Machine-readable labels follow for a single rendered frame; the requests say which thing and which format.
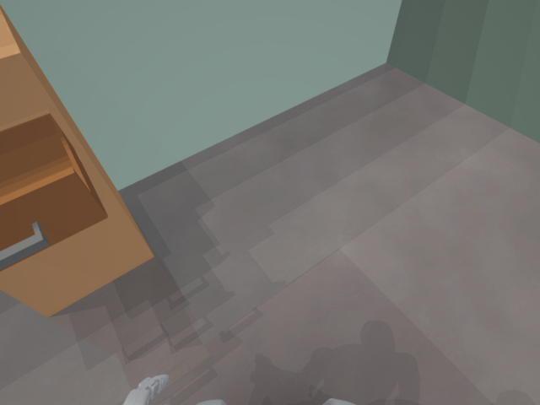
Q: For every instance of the left robot hand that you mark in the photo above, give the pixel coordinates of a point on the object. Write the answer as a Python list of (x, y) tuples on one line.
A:
[(147, 390)]

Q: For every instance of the cabinet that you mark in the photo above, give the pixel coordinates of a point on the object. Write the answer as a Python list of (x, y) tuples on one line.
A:
[(64, 273)]

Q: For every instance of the drawer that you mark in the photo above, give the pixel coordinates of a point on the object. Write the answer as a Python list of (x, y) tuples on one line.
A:
[(42, 179)]

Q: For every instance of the handle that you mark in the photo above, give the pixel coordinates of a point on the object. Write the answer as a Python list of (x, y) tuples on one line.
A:
[(24, 248)]

